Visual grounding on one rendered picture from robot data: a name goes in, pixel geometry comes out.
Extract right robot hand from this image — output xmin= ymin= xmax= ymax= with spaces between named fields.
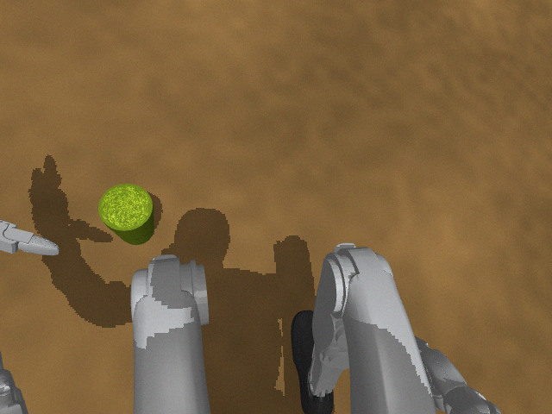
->
xmin=415 ymin=336 xmax=469 ymax=412

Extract left robot arm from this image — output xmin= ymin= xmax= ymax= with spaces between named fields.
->
xmin=0 ymin=352 xmax=28 ymax=414

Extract left robot hand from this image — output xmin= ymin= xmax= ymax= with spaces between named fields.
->
xmin=0 ymin=219 xmax=60 ymax=255

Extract right robot arm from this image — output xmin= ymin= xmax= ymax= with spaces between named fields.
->
xmin=443 ymin=386 xmax=501 ymax=414

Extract cup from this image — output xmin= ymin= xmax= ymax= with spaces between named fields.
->
xmin=98 ymin=184 xmax=154 ymax=245

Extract right robot foot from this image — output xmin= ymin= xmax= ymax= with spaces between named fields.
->
xmin=291 ymin=310 xmax=334 ymax=414

